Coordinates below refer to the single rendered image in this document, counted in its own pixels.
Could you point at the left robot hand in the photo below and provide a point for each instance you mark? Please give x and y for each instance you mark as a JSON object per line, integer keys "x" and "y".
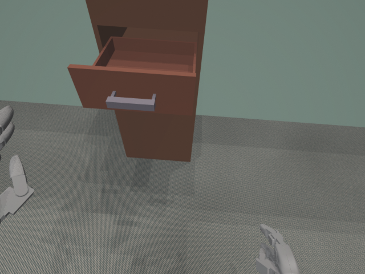
{"x": 12, "y": 199}

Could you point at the drawer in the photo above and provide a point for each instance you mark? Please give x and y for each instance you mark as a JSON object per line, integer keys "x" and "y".
{"x": 139, "y": 68}

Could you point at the handle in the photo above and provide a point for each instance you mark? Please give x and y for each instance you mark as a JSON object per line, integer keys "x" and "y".
{"x": 131, "y": 103}

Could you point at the right robot hand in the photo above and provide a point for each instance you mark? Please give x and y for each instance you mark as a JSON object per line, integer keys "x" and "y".
{"x": 281, "y": 260}

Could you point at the cabinet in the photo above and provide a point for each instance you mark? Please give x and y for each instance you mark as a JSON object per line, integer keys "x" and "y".
{"x": 144, "y": 134}

